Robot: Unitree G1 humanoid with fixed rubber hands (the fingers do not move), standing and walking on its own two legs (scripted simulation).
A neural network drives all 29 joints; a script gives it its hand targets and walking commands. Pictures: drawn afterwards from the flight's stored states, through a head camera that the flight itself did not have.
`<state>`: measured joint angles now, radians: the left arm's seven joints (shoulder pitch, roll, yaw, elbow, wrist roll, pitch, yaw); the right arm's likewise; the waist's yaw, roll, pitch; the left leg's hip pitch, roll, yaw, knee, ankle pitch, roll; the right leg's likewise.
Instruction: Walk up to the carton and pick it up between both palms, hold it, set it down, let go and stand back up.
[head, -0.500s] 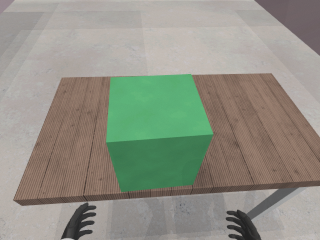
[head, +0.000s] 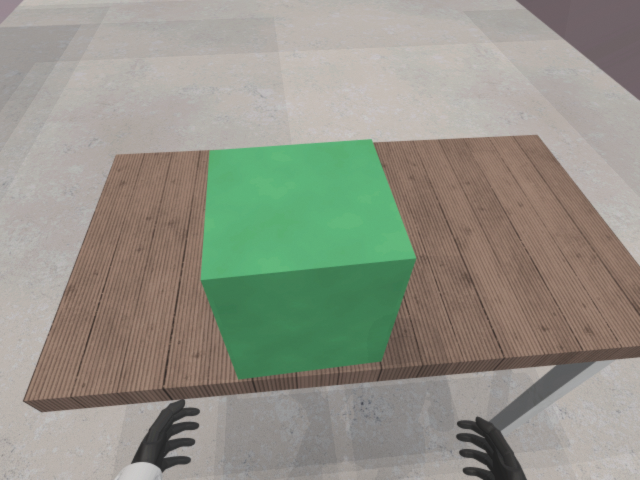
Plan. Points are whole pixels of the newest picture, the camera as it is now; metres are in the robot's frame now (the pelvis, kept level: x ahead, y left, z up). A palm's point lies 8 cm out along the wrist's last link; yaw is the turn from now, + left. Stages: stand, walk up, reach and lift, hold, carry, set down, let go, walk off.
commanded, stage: let go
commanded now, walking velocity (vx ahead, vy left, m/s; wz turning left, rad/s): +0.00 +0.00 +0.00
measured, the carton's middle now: (302, 264) +0.38 +0.05 +0.04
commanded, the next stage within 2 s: stand in 0.16 s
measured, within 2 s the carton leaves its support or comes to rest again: neither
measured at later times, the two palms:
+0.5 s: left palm out of the picture +0.05 +0.26 -0.12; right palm out of the picture +0.06 -0.26 -0.12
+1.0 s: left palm out of the picture -0.05 +0.26 -0.14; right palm out of the picture -0.03 -0.24 -0.13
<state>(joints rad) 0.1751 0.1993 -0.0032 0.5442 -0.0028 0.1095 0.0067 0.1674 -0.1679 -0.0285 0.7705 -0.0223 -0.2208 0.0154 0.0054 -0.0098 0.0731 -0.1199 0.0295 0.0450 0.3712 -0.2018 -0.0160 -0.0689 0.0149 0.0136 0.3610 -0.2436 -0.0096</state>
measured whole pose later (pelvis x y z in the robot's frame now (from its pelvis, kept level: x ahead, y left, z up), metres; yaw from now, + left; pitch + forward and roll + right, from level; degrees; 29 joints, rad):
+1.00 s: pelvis -0.05 +0.01 -0.01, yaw +3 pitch -3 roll -1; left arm 0.40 0.24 0.00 0.87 0.02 -0.02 0.01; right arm 0.41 -0.23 -0.01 0.88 -0.01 -0.01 -0.01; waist 0.00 0.01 0.03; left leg -0.25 0.01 0.00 0.49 -0.18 0.01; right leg -0.18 -0.01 -0.03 0.47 -0.24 0.01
